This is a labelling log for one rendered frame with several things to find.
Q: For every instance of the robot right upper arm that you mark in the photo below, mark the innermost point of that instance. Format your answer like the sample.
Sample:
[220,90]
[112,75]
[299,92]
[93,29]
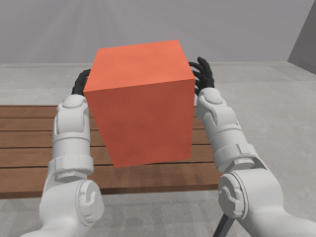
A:
[254,198]

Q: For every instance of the table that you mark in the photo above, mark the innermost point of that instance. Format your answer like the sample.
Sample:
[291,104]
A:
[26,148]

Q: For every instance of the robot left hand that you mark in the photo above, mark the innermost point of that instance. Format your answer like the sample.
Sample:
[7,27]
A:
[80,83]

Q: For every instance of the robot left forearm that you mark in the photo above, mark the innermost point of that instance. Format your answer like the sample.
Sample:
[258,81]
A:
[71,155]

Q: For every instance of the robot right forearm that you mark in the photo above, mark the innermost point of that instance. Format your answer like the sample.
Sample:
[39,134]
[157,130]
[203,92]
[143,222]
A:
[232,152]

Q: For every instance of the robot left upper arm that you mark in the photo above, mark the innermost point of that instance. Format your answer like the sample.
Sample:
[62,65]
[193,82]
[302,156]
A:
[69,210]

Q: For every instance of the carton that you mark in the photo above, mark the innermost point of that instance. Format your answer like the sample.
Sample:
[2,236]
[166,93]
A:
[142,98]

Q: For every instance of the robot right hand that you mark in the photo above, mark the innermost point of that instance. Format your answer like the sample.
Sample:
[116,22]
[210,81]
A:
[204,75]

